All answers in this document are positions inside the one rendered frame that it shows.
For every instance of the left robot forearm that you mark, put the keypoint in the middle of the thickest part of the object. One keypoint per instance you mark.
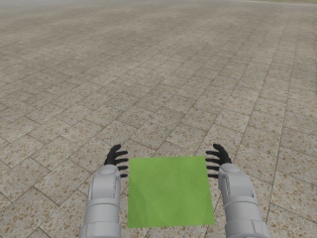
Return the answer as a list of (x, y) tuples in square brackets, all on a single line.
[(103, 205)]

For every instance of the carton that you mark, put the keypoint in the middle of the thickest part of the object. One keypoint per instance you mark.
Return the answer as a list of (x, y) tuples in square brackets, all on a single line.
[(169, 191)]

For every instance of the right robot forearm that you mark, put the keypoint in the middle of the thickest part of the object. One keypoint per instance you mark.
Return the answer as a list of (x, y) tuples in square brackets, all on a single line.
[(242, 210)]

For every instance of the robot right hand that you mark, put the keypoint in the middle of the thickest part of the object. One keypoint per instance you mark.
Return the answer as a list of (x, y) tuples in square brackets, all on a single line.
[(223, 159)]

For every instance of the robot left hand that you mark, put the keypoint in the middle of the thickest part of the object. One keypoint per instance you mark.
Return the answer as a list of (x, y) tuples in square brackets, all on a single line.
[(111, 159)]

